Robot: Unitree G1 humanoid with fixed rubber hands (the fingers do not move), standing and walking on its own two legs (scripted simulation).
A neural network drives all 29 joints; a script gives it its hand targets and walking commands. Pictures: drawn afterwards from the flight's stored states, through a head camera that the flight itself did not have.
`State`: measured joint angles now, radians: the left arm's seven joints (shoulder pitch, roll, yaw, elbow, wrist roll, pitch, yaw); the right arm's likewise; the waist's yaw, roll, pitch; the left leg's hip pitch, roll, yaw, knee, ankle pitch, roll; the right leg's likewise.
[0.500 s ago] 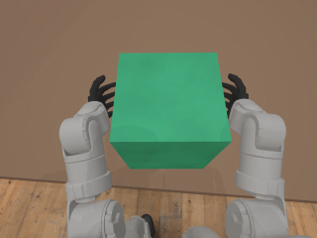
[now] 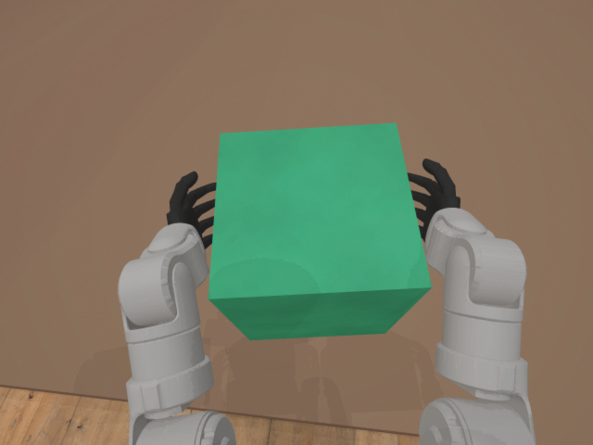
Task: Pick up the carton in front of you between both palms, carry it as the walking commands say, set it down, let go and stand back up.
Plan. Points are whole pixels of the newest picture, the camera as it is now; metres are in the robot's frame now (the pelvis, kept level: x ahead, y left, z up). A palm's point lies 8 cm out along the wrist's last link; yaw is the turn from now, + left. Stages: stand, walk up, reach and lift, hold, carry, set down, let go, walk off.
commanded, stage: carry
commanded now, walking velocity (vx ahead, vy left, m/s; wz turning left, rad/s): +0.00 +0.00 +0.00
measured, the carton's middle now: (313, 246) +0.36 +0.00 +0.04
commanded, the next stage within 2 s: none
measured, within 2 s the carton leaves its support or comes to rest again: neither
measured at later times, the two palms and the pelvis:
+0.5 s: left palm (198, 236) +0.35 +0.14 +0.09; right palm (439, 223) +0.35 -0.16 +0.09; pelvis +0.02 -0.01 -0.02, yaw +0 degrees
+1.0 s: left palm (180, 264) +0.30 +0.16 +0.10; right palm (441, 249) +0.31 -0.14 +0.10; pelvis -0.02 +0.00 -0.02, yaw +0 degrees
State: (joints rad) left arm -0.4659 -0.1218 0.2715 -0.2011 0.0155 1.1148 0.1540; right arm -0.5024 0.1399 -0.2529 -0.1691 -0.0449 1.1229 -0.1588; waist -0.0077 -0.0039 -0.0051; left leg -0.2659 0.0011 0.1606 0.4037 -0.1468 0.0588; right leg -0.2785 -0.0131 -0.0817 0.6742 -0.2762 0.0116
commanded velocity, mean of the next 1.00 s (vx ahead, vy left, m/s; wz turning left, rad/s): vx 0.00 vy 0.00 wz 0.00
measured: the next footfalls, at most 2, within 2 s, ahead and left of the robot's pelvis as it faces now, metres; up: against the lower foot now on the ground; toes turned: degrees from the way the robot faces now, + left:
right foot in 0.08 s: +0.02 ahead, -0.10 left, +0.00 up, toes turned -7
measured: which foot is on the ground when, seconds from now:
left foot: down 0.00-1.00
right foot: up 0.00-0.06, down 0.08-1.00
